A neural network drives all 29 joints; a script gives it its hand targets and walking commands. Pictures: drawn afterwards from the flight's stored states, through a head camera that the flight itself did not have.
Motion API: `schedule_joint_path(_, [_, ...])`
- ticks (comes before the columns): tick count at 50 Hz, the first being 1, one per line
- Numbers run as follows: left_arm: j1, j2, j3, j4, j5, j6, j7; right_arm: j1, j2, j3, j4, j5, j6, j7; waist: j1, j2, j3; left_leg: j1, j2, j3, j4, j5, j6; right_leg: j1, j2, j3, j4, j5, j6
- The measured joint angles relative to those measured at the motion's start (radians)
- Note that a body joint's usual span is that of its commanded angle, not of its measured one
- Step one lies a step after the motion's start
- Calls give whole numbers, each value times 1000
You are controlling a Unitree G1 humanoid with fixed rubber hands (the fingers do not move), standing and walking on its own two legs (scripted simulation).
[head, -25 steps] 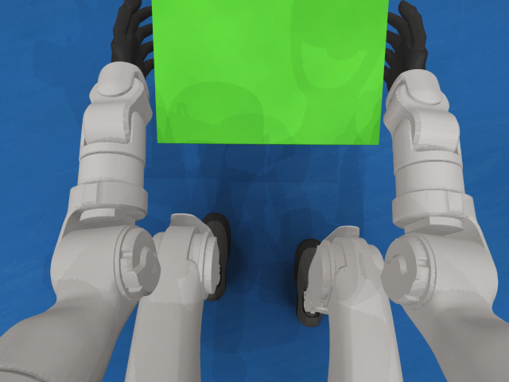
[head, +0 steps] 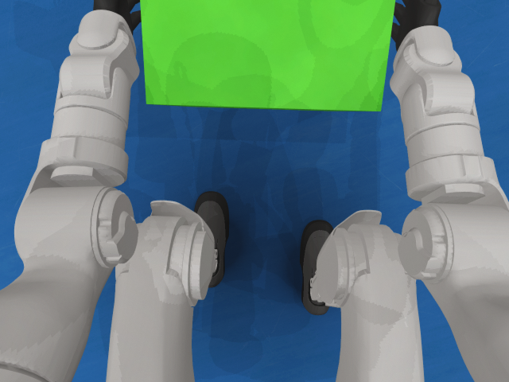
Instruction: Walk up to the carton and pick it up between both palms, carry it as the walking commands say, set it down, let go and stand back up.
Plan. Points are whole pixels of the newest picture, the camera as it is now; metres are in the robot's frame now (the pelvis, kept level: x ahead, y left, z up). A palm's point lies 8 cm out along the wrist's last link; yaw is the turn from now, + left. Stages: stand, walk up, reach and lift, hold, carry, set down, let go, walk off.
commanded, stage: set down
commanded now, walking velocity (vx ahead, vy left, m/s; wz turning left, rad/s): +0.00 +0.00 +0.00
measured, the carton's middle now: (264, 42) +0.53 +0.04 -0.23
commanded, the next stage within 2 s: none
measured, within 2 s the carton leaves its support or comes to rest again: rests again in 0.56 s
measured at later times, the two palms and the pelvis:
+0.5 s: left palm (124, 24) +0.52 +0.21 -0.16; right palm (410, 38) +0.53 -0.14 -0.17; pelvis -0.01 +0.00 -0.02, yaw +0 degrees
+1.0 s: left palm (124, 26) +0.53 +0.22 -0.18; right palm (404, 36) +0.54 -0.14 -0.18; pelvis -0.01 +0.00 -0.03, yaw +0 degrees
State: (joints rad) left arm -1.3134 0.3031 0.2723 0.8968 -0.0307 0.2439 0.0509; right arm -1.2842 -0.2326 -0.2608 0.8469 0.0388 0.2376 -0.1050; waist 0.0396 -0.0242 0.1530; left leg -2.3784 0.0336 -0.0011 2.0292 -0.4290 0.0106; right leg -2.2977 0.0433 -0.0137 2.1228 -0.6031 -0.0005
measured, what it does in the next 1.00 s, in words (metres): stands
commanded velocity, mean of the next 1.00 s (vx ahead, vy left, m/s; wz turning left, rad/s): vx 0.00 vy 0.00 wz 0.00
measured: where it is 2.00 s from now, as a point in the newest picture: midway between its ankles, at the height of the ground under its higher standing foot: (263, 268)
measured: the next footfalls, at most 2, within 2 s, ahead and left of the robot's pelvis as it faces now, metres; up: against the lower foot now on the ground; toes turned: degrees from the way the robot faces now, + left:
none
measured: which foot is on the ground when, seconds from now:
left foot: down 0.00-1.00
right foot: down 0.00-1.00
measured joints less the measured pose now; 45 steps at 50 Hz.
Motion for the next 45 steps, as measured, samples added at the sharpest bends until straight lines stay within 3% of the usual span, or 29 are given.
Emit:
schedule_joint_path(7, [-12, 17, -39, 33, -57, -23, 12, -2, -16, 36, 12, 44, -13, -18, -3, 11, 26, 0, -6, -2, 40, -8, -2, 5, -4, -2, 43, -16, -1])
schedule_joint_path(20, [-42, 19, -36, 111, -44, -46, 14, -45, -30, 42, 101, 35, -29, -6, -1, 2, 57, 18, 2, -7, 51, 3, -3, 17, 7, -5, 51, 3, -1])
schedule_joint_path(33, [-80, 61, -77, 153, -108, -54, 8, -85, -41, 70, 127, 62, -39, -4, -6, 6, 119, 8, -5, 0, 84, 12, 0, 10, 2, 1, 91, 2, 3])
schedule_joint_path(45, [-101, 57, -77, 184, -104, -72, 11, -107, -51, 52, 163, 43, -53, 18, -6, 9, 136, 13, -4, 8, 95, 14, 10, 17, 4, 10, 102, 2, 12])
